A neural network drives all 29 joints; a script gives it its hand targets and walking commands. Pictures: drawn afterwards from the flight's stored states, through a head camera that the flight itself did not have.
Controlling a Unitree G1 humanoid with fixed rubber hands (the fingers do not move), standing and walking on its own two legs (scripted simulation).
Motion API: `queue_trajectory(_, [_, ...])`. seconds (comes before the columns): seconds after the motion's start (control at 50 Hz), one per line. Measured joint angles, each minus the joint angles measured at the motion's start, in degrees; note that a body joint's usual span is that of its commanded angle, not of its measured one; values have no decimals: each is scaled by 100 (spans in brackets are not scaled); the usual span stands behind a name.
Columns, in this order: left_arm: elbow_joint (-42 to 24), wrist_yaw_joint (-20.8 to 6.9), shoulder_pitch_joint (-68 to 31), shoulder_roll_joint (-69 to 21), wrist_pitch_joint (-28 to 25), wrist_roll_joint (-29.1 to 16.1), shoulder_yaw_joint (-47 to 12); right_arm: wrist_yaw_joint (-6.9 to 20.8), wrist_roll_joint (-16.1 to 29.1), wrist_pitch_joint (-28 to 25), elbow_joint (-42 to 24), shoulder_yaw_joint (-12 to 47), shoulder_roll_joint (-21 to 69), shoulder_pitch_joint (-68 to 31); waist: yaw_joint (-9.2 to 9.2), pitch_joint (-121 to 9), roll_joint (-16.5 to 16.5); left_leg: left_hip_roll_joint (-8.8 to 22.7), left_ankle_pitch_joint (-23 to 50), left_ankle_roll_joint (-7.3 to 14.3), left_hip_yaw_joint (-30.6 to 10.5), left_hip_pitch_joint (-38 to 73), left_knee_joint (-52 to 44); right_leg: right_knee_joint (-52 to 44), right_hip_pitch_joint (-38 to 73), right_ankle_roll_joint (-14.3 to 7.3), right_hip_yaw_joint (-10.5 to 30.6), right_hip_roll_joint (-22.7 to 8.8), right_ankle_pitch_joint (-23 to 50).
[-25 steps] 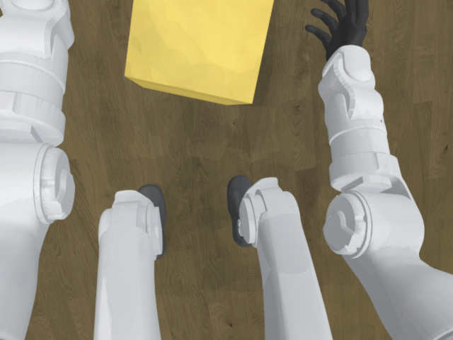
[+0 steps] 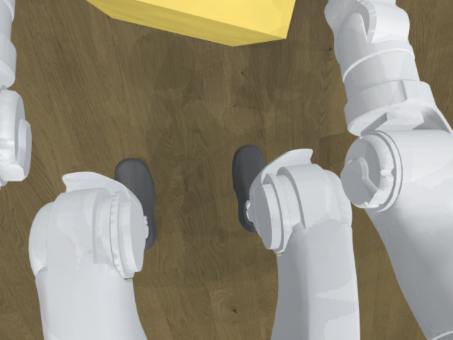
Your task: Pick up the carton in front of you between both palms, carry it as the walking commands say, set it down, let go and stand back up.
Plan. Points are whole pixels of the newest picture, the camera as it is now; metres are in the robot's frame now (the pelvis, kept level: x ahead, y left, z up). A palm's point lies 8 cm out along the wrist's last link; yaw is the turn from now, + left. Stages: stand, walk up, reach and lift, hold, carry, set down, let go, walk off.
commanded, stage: reach and lift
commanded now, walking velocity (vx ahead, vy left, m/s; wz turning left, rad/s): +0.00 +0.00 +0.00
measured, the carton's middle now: out of the picture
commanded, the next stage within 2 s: none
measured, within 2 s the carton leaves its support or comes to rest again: leaves its support in 0.70 s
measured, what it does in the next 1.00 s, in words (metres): stands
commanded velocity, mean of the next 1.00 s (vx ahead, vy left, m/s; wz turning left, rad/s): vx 0.00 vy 0.00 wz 0.00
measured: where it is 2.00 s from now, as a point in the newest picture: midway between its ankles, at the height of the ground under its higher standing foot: (198, 210)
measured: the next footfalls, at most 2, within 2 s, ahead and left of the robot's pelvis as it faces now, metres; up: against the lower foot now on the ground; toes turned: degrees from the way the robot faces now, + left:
none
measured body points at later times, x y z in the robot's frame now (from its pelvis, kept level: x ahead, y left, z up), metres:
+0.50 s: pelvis +0.00 +0.00 +0.00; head +0.38 +0.02 +0.21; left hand +0.61 +0.14 -0.19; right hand +0.56 -0.16 -0.18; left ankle +0.11 +0.12 -0.34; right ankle +0.12 -0.13 -0.34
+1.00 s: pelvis +0.00 -0.01 +0.03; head +0.32 +0.03 +0.34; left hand +0.57 +0.16 -0.07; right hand +0.54 -0.14 -0.07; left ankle +0.11 +0.12 -0.34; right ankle +0.12 -0.14 -0.34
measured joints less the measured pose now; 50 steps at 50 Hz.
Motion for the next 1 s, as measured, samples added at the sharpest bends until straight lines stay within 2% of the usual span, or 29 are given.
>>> queue_trajectory(0.1, [-55,44,63,-102,-39,-55,-65,-19,92,-66,-18,116,-2,95,26,-184,27,10,-129,-12,-26,-57,166,149,-58,-5,-24,14,-113])
queue_trajectory(0.28, [103,42,252,-342,-92,241,275,14,-91,-90,22,38,168,260,29,-429,85,23,-84,-13,-40,-138,110,79,-141,0,-36,29,-52])
queue_trajectory(0.4, [92,41,12,-489,-50,132,54,19,-10,-44,-27,182,246,16,72,-160,56,9,29,-15,-37,-49,34,13,-49,-11,-33,19,47])
queue_trajectory(0.46, [214,100,-176,-526,8,243,58,-111,-178,30,30,-18,293,-160,87,-27,53,2,48,-10,-42,14,36,8,26,-9,-39,15,61])
queue_trajectory(0.54, [341,69,-306,-621,158,662,396,8,-596,297,-72,-480,345,-206,109,-44,81,1,32,21,-42,-22,110,61,11,10,-39,21,41])
queue_trajectory(0.62, [4,-65,-34,-810,413,999,826,259,-898,627,-330,-744,307,-29,125,-233,122,1,-47,78,21,-113,228,192,-77,51,21,23,-53])
queue_trajectory(0.7, [-490,-6,414,-994,554,1099,1034,325,-805,781,-617,-724,281,251,148,-506,81,19,-129,112,86,-209,283,271,-199,81,90,47,-128])
queue_trajectory(0.78, [-1075,220,941,-1109,713,1013,998,144,-590,919,-1043,-589,400,606,113,-820,27,-4,-146,95,103,-278,244,261,-281,134,165,124,-156])
queue_trajectory(0.82, [-1421,325,1221,-1228,852,983,1006,-183,-524,985,-1363,-539,532,887,109,-1042,12,-44,-128,52,90,-292,171,214,-297,163,215,188,-159])
queue_trajectory(0.88, [-1891,360,1640,-1444,1085,1085,1200,-215,-528,1128,-1888,-641,721,1421,154,-1488,-3,-103,-78,-34,60,-264,-16,75,-281,175,277,267,-146])
queue_trajectory(0.94, [-2152,314,1967,-1707,1260,1297,1540,-86,-761,1266,-2215,-844,905,1838,225,-1982,16,-163,18,-115,32,-149,-312,-164,-174,168,296,252,-126])
queue_trajectory(1.0, [-2092,183,2157,-1938,1340,1671,2019,82,-1244,1393,-2241,-1219,1150,2004,257,-2452,92,-225,152,-171,-16,18,-684,-493,-9,74,252,172,-21])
